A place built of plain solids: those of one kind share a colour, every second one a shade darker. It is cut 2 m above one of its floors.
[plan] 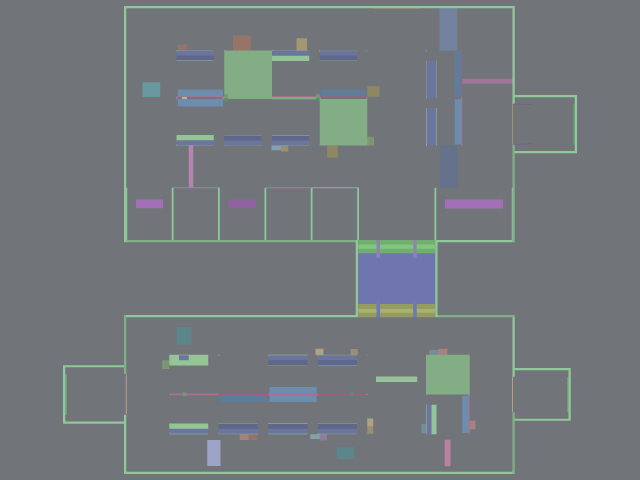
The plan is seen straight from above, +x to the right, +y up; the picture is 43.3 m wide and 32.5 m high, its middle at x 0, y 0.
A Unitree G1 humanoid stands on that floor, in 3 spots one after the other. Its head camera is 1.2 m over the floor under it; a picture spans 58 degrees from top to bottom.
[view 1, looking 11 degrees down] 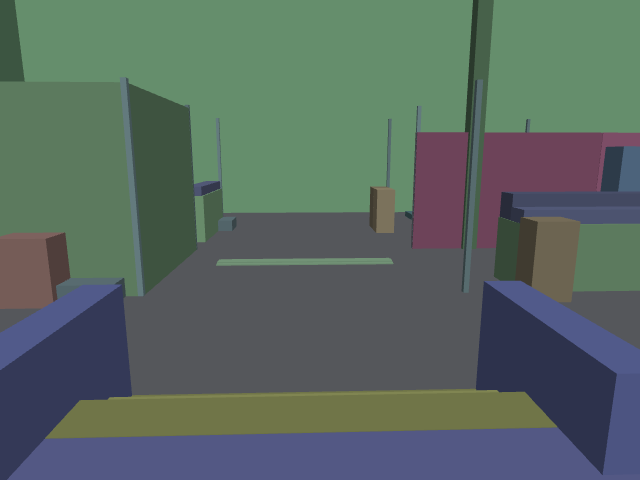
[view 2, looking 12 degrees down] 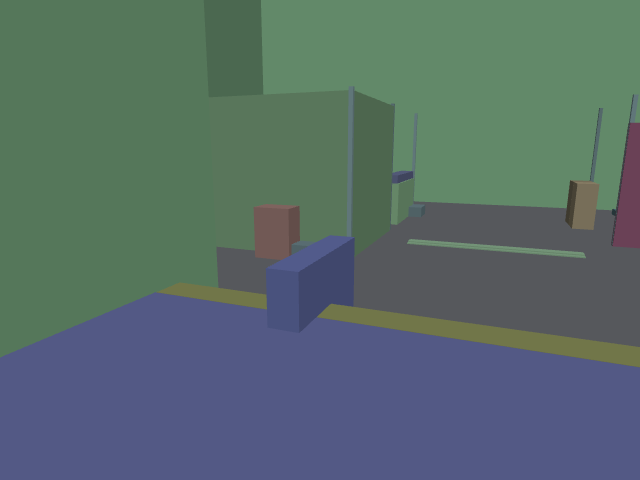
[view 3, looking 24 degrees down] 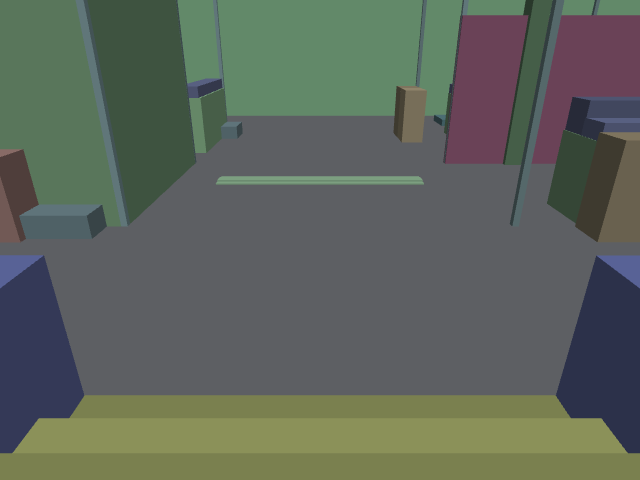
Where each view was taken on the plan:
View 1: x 5.19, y -2.62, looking -92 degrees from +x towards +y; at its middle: ground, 8.86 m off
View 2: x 5.19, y -1.60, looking -68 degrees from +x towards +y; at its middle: counter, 6.81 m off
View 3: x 5.19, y -3.63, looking -90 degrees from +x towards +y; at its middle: ground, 4.16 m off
